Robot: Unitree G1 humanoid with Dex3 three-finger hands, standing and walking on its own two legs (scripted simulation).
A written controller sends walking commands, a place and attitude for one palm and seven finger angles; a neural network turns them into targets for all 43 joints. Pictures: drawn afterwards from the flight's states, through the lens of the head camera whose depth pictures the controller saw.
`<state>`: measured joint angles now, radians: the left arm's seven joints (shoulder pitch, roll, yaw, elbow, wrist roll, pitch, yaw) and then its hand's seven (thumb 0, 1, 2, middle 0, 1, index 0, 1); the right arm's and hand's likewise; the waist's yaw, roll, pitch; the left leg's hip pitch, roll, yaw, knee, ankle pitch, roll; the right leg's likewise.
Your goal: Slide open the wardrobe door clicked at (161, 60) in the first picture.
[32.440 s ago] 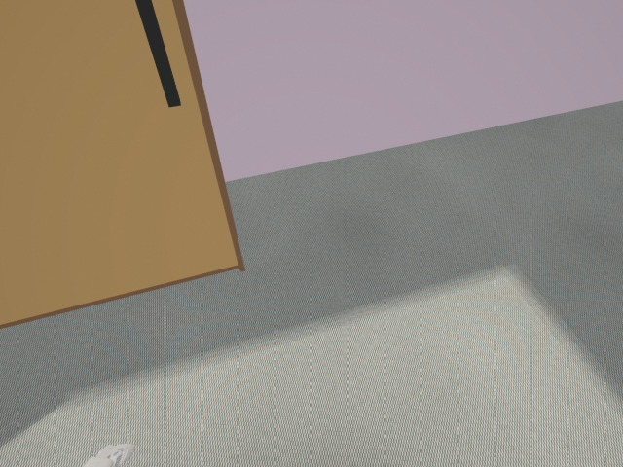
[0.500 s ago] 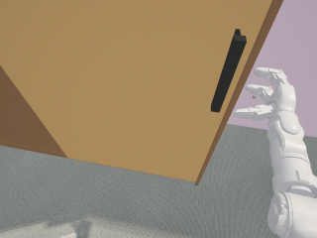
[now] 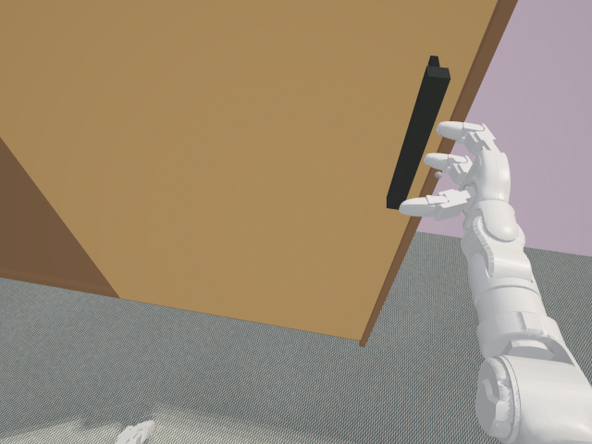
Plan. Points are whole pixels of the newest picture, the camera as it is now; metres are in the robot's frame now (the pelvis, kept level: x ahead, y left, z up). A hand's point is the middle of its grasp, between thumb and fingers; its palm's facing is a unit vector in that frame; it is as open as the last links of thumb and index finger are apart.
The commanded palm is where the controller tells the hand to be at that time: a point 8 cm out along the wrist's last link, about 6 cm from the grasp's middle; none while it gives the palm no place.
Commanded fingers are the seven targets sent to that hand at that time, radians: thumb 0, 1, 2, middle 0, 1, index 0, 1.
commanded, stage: feel for the door with the fingertips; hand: right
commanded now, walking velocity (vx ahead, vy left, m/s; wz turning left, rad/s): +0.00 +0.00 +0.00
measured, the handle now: (412, 140) +0.54 -0.11 +0.14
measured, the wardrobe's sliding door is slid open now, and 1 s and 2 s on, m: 0.00 0.00 0.00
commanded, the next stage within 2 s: slide the fingers in behind the handle in 0.70 s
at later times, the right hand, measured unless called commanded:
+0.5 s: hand (436, 162) +0.48 -0.14 +0.15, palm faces +0.09 +1.00 +0.02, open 14.0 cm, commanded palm +0.45 -0.19 +0.15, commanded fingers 0.00 0.50 -0.30 0.30 1.20 0.30 1.20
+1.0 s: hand (435, 159) +0.49 -0.14 +0.14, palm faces +0.08 +1.00 +0.02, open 13.9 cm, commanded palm +0.45 -0.19 +0.15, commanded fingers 0.00 0.50 -0.30 0.30 1.20 0.30 1.20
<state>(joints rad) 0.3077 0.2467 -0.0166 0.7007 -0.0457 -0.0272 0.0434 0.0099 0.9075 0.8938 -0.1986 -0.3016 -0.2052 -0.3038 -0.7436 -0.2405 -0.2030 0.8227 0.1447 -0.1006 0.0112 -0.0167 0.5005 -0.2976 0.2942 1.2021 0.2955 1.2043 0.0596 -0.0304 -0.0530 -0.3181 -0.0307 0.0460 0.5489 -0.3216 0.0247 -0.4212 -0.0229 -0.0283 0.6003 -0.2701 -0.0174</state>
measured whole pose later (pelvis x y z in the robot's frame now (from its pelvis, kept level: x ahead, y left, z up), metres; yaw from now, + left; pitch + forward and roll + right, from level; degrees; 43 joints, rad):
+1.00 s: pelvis +0.01 +0.00 +0.00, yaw +1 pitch +8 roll +1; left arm 0.37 0.25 -0.01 0.71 -0.03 -0.02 0.02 0.01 0.91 0.89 -0.20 -0.30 -0.21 -0.30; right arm -0.85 -0.31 -0.29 0.99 0.11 -0.18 0.02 -0.02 0.50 -0.30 0.31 1.21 0.31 1.22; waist 0.10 -0.03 -0.07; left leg -0.38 -0.04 0.03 0.57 -0.33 0.03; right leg -0.48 -0.04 -0.04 0.62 -0.29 -0.01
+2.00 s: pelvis -0.01 +0.00 +0.00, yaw -1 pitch +6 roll +1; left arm 0.35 0.25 0.00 0.76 -0.03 -0.08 0.02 0.01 0.91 0.89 -0.20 -0.30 -0.20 -0.30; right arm -0.87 -0.22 -0.16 0.99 0.14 -0.18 -0.09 -0.02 0.50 -0.30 0.26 1.22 0.27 1.21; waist 0.07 -0.03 -0.04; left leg -0.36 -0.03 0.06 0.57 -0.32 0.03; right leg -0.47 -0.02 -0.01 0.62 -0.26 -0.01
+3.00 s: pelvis -0.01 +0.00 -0.01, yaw +2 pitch +9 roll +1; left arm 0.38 0.25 0.00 0.72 0.00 -0.12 -0.03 0.01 0.91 0.89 -0.20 -0.30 -0.21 -0.30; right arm -0.99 -0.35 -0.32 1.18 0.03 -0.21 -0.05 -0.02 0.55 -0.20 0.32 1.20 0.33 1.22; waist 0.16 0.00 -0.07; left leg -0.48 -0.04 0.02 0.65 -0.34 0.03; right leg -0.55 -0.04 -0.05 0.66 -0.27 -0.01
